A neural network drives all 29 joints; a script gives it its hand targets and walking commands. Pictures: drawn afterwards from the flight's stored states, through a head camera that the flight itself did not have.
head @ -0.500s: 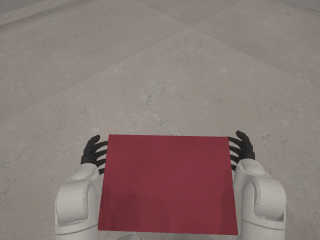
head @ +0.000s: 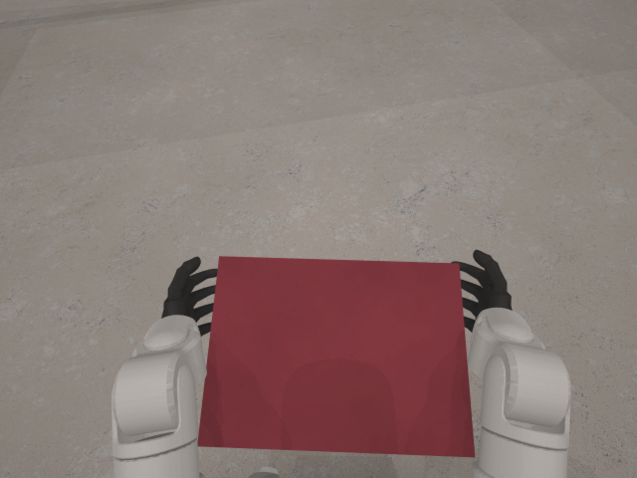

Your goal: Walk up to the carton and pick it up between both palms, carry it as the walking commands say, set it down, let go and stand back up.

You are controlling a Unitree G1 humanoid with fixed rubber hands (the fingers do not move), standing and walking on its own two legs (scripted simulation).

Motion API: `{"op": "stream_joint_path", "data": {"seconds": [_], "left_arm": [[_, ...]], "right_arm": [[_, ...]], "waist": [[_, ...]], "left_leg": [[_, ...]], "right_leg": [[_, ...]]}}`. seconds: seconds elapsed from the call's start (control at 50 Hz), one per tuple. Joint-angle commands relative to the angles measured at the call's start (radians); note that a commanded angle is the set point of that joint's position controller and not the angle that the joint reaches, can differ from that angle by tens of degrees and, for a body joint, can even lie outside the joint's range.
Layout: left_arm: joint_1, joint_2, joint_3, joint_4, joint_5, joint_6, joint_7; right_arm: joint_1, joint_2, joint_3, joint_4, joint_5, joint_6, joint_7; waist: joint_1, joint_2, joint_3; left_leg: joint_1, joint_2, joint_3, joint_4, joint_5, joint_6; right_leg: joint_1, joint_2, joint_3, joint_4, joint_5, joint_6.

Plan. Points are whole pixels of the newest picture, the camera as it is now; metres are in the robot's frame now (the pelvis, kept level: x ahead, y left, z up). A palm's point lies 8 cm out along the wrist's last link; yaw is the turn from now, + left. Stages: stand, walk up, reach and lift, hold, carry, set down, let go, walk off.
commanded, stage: carry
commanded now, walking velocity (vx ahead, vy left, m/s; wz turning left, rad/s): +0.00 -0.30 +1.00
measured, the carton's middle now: (333, 351) +0.28 -0.01 -0.02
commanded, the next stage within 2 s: none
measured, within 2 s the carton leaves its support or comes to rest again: neither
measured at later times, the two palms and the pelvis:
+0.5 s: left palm out of the picture +0.14 +0.17 +0.06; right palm (423, 291) +0.32 -0.12 +0.07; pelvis -0.01 -0.11 +0.01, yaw +29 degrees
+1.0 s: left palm out of the picture +0.02 +0.10 +0.06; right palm (368, 287) +0.32 -0.05 +0.07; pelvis +0.04 -0.22 +0.00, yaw +61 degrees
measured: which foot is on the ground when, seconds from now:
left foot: up 0.00-0.24, down 0.26-0.60, up 0.62-0.90, down 0.92-1.00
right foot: down 0.00-0.26, up 0.28-0.58, down 0.60-0.92, up 0.94-1.00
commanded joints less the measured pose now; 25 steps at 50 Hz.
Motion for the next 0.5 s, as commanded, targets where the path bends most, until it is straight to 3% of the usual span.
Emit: {"op": "stream_joint_path", "data": {"seconds": [0.0,0.02,0.04,0.06,0.1,0.18,0.2,0.22,0.24,0.26,0.28,0.3,0.32,0.34,0.38,0.48], "left_arm": [[-0.393,-0.899,-0.717,-0.044,-0.402,0.009,-0.317],[-0.423,-0.901,-0.710,-0.080,-0.407,0.006,-0.319],[-0.443,-0.904,-0.706,-0.084,-0.407,0.004,-0.318],[-0.467,-0.910,-0.711,-0.100,-0.410,0.000,-0.316],[-0.472,-0.894,-0.716,-0.101,-0.414,0.003,-0.312],[-0.441,-0.862,-0.727,-0.059,-0.405,0.018,-0.310],[-0.437,-0.861,-0.732,-0.048,-0.408,0.022,-0.309],[-0.428,-0.859,-0.735,-0.024,-0.410,0.028,-0.308],[-0.436,-0.859,-0.742,-0.005,-0.408,0.032,-0.308],[-0.413,-0.857,-0.746,-0.011,-0.413,0.037,-0.317],[-0.455,-0.868,-0.756,0.001,-0.420,0.026,-0.321],[-0.480,-0.886,-0.765,-0.023,-0.432,0.017,-0.325],[-0.516,-0.915,-0.778,-0.047,-0.451,0.011,-0.329],[-0.536,-0.928,-0.786,-0.072,-0.466,0.008,-0.332],[-0.567,-0.925,-0.795,-0.122,-0.489,-0.003,-0.327],[-0.492,-0.877,-0.781,-0.135,-0.479,0.000,-0.312]], "right_arm": [[-0.459,0.864,0.830,-0.026,0.454,0.060,0.380],[-0.480,0.883,0.850,-0.038,0.482,0.056,0.385],[-0.500,0.891,0.849,-0.045,0.500,0.056,0.390],[-0.524,0.884,0.854,-0.076,0.511,0.056,0.392],[-0.518,0.866,0.844,-0.073,0.513,0.061,0.390],[-0.435,0.843,0.800,0.011,0.484,0.075,0.387],[-0.412,0.841,0.786,0.036,0.475,0.076,0.388],[-0.395,0.837,0.771,0.064,0.465,0.077,0.390],[-0.378,0.849,0.760,0.095,0.460,0.076,0.393],[-0.324,0.848,0.748,0.132,0.443,0.067,0.391],[-0.339,0.848,0.729,0.129,0.422,0.058,0.395],[-0.359,0.866,0.727,0.101,0.431,0.049,0.393],[-0.386,0.889,0.735,0.076,0.436,0.041,0.392],[-0.398,0.907,0.738,0.057,0.444,0.035,0.389],[-0.434,0.909,0.742,-0.008,0.460,0.017,0.381],[-0.371,0.851,0.744,-0.052,0.440,0.025,0.365]], "waist": [[0.005,-0.372,-0.314],[0.007,-0.303,-0.297],[0.004,-0.279,-0.294],[0.002,-0.284,-0.295],[0.008,-0.276,-0.301],[0.012,-0.260,-0.358],[0.000,-0.217,-0.360],[-0.017,-0.141,-0.341],[-0.041,-0.031,-0.312],[-0.032,0.293,-0.297],[-0.027,0.205,-0.287],[-0.026,0.131,-0.312],[-0.030,0.059,-0.321],[-0.029,0.065,-0.318],[-0.024,0.067,-0.338],[-0.026,0.135,-0.357]], "left_leg": [[-0.189,-0.008,0.214,0.499,-0.239,0.056],[-0.158,-0.002,0.225,0.529,-0.163,0.068],[-0.132,0.013,0.232,0.495,-0.095,0.065],[-0.116,0.019,0.249,0.428,-0.067,0.054],[-0.050,0.001,0.292,0.272,-0.076,0.040],[0.143,-0.031,0.320,-0.032,-0.024,0.076],[0.202,-0.037,0.319,-0.155,0.041,0.079],[0.309,0.007,0.267,-0.343,0.161,0.077],[0.518,0.156,0.053,-0.410,0.234,0.114],[0.661,0.499,-0.471,-0.377,0.860,0.252],[0.650,0.448,-0.425,-0.311,1.113,0.288],[0.629,0.391,-0.303,-0.284,1.052,0.264],[0.605,0.324,-0.201,-0.287,0.911,0.225],[0.580,0.276,-0.148,-0.290,0.825,0.203],[0.520,0.223,-0.086,-0.285,0.803,0.200],[0.424,0.207,-0.143,-0.306,0.633,0.173]], "right_leg": [[0.298,-0.400,0.256,-0.271,0.136,-0.210],[0.263,-0.342,0.109,-0.255,0.190,-0.195],[0.271,-0.294,0.008,-0.242,0.153,-0.171],[0.291,-0.261,-0.046,-0.212,0.146,-0.150],[0.312,-0.257,-0.099,-0.166,0.214,-0.148],[0.309,-0.310,-0.120,-0.059,0.293,-0.152],[0.283,-0.298,-0.144,0.011,0.283,-0.129],[0.190,-0.279,-0.174,0.098,0.234,-0.084],[-0.072,-0.269,-0.144,0.216,0.061,-0.024],[-0.394,-0.082,-0.150,0.395,-0.393,0.064],[-0.402,-0.070,0.028,0.580,-0.414,0.074],[-0.409,-0.079,0.063,0.646,-0.361,0.079],[-0.398,-0.090,0.080,0.647,-0.271,0.087],[-0.385,-0.089,0.082,0.619,-0.233,0.090],[-0.300,-0.054,0.054,0.574,-0.192,0.096],[-0.148,0.003,0.040,0.333,-0.176,0.065]]}}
